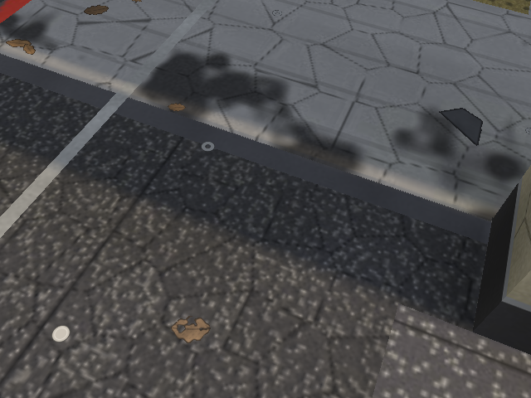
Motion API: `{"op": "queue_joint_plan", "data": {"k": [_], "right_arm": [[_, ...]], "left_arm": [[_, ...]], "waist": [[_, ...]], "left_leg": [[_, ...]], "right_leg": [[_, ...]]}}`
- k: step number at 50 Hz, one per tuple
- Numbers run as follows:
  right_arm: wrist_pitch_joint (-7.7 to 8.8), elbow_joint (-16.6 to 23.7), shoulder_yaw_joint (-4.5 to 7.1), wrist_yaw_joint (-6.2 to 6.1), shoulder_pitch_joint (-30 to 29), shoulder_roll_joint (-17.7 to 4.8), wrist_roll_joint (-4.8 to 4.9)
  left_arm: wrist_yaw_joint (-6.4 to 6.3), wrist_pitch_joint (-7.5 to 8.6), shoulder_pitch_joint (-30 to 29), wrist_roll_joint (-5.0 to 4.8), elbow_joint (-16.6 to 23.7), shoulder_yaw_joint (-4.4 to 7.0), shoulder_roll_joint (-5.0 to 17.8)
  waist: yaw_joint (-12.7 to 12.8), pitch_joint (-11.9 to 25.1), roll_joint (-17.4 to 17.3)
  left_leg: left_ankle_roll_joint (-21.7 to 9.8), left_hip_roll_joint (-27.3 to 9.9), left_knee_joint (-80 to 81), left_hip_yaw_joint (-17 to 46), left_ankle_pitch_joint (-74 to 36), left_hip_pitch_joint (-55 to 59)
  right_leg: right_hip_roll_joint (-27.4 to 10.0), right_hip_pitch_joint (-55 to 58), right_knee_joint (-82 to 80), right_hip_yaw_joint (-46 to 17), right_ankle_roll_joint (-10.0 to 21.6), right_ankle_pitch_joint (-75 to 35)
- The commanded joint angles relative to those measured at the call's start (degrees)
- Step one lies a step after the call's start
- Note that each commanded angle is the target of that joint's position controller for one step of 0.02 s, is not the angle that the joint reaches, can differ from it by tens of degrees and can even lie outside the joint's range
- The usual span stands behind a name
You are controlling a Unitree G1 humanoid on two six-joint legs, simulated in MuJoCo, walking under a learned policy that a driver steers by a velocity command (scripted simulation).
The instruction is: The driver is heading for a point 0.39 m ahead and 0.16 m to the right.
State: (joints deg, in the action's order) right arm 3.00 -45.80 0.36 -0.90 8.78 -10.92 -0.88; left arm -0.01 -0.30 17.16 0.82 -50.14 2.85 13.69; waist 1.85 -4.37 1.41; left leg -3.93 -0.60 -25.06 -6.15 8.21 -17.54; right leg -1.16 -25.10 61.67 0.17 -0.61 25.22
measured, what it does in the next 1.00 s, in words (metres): steps on the spot, turning right: right foot, then left foot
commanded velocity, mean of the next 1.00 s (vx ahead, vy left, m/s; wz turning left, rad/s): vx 0.03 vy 0.00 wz -0.50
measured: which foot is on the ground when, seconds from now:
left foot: down 0.00-0.28, up 0.30-0.74, down 0.76-1.00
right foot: up 0.00-0.26, down 0.28-0.78, up 0.80-1.00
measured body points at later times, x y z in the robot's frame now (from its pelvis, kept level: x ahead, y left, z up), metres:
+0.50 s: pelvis +0.02 -0.03 +0.00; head +0.04 -0.06 +0.45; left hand +0.21 +0.21 -0.10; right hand +0.05 -0.32 -0.13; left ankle +0.06 +0.11 -0.67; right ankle +0.02 -0.11 -0.74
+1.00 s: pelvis +0.01 +0.02 +0.00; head +0.06 +0.03 +0.45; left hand +0.26 +0.20 -0.13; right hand -0.03 -0.27 -0.09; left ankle +0.07 +0.10 -0.74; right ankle -0.08 -0.07 -0.67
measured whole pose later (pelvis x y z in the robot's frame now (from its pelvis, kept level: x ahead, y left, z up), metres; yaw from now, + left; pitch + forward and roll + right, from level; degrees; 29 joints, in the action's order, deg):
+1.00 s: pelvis +0.01 +0.02 +0.00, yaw -33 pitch +0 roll -1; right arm -0.5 -40.9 1.7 -2.1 12.2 -14.1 -1.2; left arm 1.7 -4.5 11.7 0.9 -45.0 5.3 18.3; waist -0.1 -3.2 2.9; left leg -2.5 -0.4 -24.0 -2.6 12.7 -11.6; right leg 5.4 -25.0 59.4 -6.2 -2.7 23.9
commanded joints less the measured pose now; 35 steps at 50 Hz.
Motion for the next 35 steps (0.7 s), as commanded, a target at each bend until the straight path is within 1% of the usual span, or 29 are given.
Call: {"op": "queue_joint_plan", "data": {"k": [1,3,5,7,9,10,11,12,13,14,15,16,17,18,19,20,21,22,23,24,26,28,30,32,35], "right_arm": [[0.62,2.8,2.28,-0.92,0.9,-7.7,-0.19],[0.20,2.6,2.39,-1.21,0.8,-7.4,-0.50],[-0.35,2.2,2.55,-1.29,1.8,-7.5,-0.67],[-0.97,1.9,3.06,-1.11,2.9,-8.7,-0.92],[-1.43,1.8,3.78,-0.53,3.2,-10.1,-1.19],[-1.61,1.6,4.17,-0.47,3.8,-10.9,-1.22],[-1.86,1.6,4.46,-0.42,3.7,-11.5,-1.09],[-2.19,1.7,4.70,-0.44,3.1,-11.9,-0.82],[-2.57,1.5,4.92,-0.49,3.4,-12.1,-0.71],[-3.13,0.6,4.85,-0.37,5.9,-10.9,-1.12],[-3.79,2.1,3.98,0.03,7.8,-6.6,-1.65],[-4.95,4.6,3.73,-0.50,2.2,-7.4,-1.13],[-5.28,5.3,3.75,-0.71,-0.7,-8.3,-1.58],[-4.97,4.7,3.89,-0.48,0.0,-8.2,-0.72],[-4.41,3.8,4.01,-0.33,1.2,-8.6,-0.45],[-4.23,3.1,4.36,-0.17,2.3,-9.7,-1.33],[-4.41,2.8,4.39,-0.16,3.4,-9.5,-1.40],[-4.64,3.0,4.31,-0.17,3.3,-9.2,-1.24],[-4.85,3.3,4.16,-0.24,3.0,-8.7,-0.97],[-5.07,3.8,3.97,-0.37,2.5,-8.3,-0.77],[-5.36,4.6,3.72,-0.67,1.3,-8.1,-0.66],[-5.42,5.4,3.54,-0.97,1.1,-8.4,-0.62],[-5.26,6.4,3.31,-1.17,0.2,-8.5,-0.46],[-4.88,7.3,3.11,-1.33,0.1,-8.7,-0.16],[-4.17,8.0,2.94,-1.66,2.1,-9.2,0.41]], "left_arm": [[0.19,-1.59,7.8,0.38,1.1,1.73,3.1],[0.42,-2.39,4.5,0.65,2.7,1.79,2.7],[0.84,-2.93,1.0,0.95,4.4,1.37,2.1],[1.34,-3.27,-1.6,1.05,6.0,1.23,2.4],[1.92,-3.44,-3.3,0.90,7.5,1.32,3.4],[1.44,-3.49,-3.8,0.64,8.0,1.45,4.0],[1.23,-3.44,-3.8,0.58,8.5,1.48,4.2],[1.12,-3.20,-3.0,0.56,8.7,1.45,4.1],[0.97,-2.60,-1.9,0.63,8.6,1.48,4.2],[0.75,-1.73,-0.3,0.86,8.3,1.86,6.3],[-0.03,-0.87,0.0,1.38,9.5,2.87,12.3],[-0.45,-1.28,3.3,0.52,9.0,4.41,16.6],[-0.58,-1.39,2.8,0.32,8.9,4.32,14.6],[-0.76,-1.59,-1.4,-0.20,9.5,3.75,12.7],[-0.66,-1.87,-5.7,-0.18,10.4,3.35,11.2],[-0.72,-1.80,-7.7,-0.62,11.1,3.08,10.2],[-0.80,-1.60,-7.1,-0.86,11.1,2.74,9.0],[-0.75,-1.33,-5.9,-0.98,10.7,2.73,8.9],[-0.72,-1.10,-5.0,-0.97,10.4,2.96,9.5],[-0.75,-0.97,-4.1,-0.88,10.0,3.21,10.2],[-0.87,-1.02,-3.0,-0.60,9.6,3.53,10.9],[-0.86,-0.95,-3.0,-0.37,9.3,3.85,11.3],[-0.65,-1.15,-3.2,-0.06,9.3,4.17,11.9],[-0.33,-1.45,-4.2,0.17,9.4,4.48,12.4],[0.21,-1.92,-6.4,0.29,9.6,4.75,12.7]], "waist": [[1.3,9.3,-7.9],[0.9,7.7,-8.8],[-0.1,6.8,-9.5],[-1.2,7.0,-9.2],[-1.8,7.4,-9.2],[-2.0,7.4,-8.8],[-2.0,7.2,-8.6],[-1.3,7.1,-7.9],[-0.5,7.1,-5.9],[-0.4,6.9,0.3],[-2.1,6.4,15.6],[1.9,4.6,16.4],[1.3,4.3,7.9],[-0.8,3.6,5.9],[-2.6,3.9,4.6],[-2.9,5.0,5.3],[-3.0,7.3,4.9],[-2.6,8.3,3.8],[-2.3,8.5,3.0],[-1.9,8.3,3.1],[-0.9,7.7,4.5],[-0.5,7.4,5.6],[-0.1,7.1,5.7],[0.0,7.2,5.9],[-0.9,7.9,6.7]], "left_leg": [[-8.1,-15.3,7.7,5.3,-35.6,4.2],[-8.1,-15.3,8.7,3.7,-25.8,2.8],[-8.1,-15.2,9.5,2.8,-16.8,2.5],[-8.5,-16.3,9.0,2.7,-11.7,2.9],[-8.2,-17.2,7.1,2.5,-8.9,3.1],[-7.9,-18.1,6.6,3.3,-6.6,3.3],[-7.4,-18.7,5.5,3.6,-5.0,3.6],[-6.2,-18.5,3.3,3.0,-3.3,3.1],[-3.9,-17.2,-0.3,1.5,0.1,1.8],[0.0,-14.1,-7.3,-1.2,6.3,-0.5],[4.8,-6.7,-23.3,-6.3,23.8,-11.0],[5.8,1.0,-32.0,1.5,30.6,-17.5],[6.3,-0.7,-37.1,6.1,26.6,-18.8],[6.1,-1.4,-37.2,7.6,20.7,-18.1],[6.0,-1.6,-35.7,8.1,16.6,-17.0],[6.1,-0.9,-36.2,7.3,14.1,-16.2],[6.2,-0.5,-36.9,7.1,13.4,-15.5],[6.5,-0.3,-36.7,7.3,13.2,-15.2],[6.7,-0.2,-35.6,7.6,13.1,-15.4],[6.9,-0.1,-33.8,7.9,13.2,-15.8],[7.1,0.1,-30.1,8.2,13.7,-16.0],[7.1,0.6,-26.8,8.4,14.9,-13.9],[6.8,1.2,-23.6,8.6,15.6,-11.8],[6.2,2.1,-20.4,8.6,16.1,-8.8],[4.9,3.7,-13.6,8.5,16.4,-2.2]], "right_leg": [[-0.4,1.7,2.7,0.6,-0.8,-4.0],[-1.3,0.1,-1.7,1.0,-0.8,-6.2],[-2.0,0.3,-7.6,1.6,-0.3,-7.9],[-1.8,1.7,-12.0,2.7,0.4,-7.1],[-1.1,3.5,-15.7,3.9,0.9,-5.8],[-0.8,4.3,-17.4,4.3,1.2,-4.3],[-0.7,5.2,-19.6,4.7,1.7,-3.5],[-0.2,7.5,-23.6,5.3,2.4,-4.7],[0.5,11.2,-29.6,5.0,3.2,-8.2],[-1.8,14.5,-38.3,-0.9,4.3,-12.1],[-17.0,18.7,-44.1,-21.3,7.6,-26.8],[-22.4,15.1,-45.4,-29.5,17.3,-35.3],[-19.6,15.4,-45.6,-26.3,18.1,-32.5],[-15.8,14.1,-45.7,-21.4,16.4,-28.9],[-12.0,14.1,-45.4,-17.9,14.1,-27.2],[-10.2,15.1,-44.7,-15.9,13.4,-30.8],[-9.4,16.9,-44.0,-15.0,13.6,-33.7],[-9.3,18.0,-43.5,-15.2,13.7,-35.4],[-9.2,18.9,-43.3,-15.6,13.9,-35.4],[-9.2,19.5,-43.3,-16.4,14.0,-34.1],[-9.1,19.9,-43.6,-18.5,14.4,-29.5],[-8.9,18.7,-43.6,-20.3,14.9,-26.3],[-8.7,17.3,-43.4,-22.4,15.1,-23.7],[-8.2,15.7,-42.7,-24.2,14.8,-23.5],[-7.3,13.4,-41.5,-27.2,13.2,-26.3]]}}
Velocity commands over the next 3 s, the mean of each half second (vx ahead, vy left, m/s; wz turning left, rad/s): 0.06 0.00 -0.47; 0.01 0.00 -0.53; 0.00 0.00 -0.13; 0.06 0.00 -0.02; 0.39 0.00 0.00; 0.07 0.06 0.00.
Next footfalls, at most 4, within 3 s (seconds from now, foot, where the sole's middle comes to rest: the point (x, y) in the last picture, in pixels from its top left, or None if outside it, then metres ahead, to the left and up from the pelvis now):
0.28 right None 0.06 -0.12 -0.78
0.76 left None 0.10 0.08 -0.78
1.16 right None -0.04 -0.08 -0.78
2.50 right None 0.29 -0.25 -0.78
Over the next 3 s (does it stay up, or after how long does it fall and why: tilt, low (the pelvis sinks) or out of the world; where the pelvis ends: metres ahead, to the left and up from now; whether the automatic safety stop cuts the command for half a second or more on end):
stays up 0.27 -0.14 0.00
